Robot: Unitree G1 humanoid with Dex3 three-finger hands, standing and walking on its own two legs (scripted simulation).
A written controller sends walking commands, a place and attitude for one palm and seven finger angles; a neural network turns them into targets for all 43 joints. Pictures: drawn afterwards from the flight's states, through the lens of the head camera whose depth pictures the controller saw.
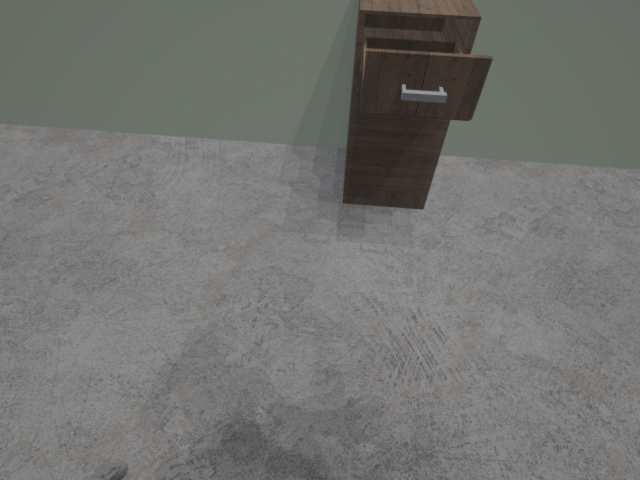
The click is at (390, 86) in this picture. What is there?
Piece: drawer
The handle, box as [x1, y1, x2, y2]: [401, 84, 446, 102]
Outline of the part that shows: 402,84 401,99 437,102 445,101 446,93 443,91 442,87 439,87 438,92 406,90 405,85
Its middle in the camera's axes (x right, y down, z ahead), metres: +0.28 -0.41 +1.07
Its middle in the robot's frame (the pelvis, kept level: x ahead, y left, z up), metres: +1.09 -0.23 -0.03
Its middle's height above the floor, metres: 0.73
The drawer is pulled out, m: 0.30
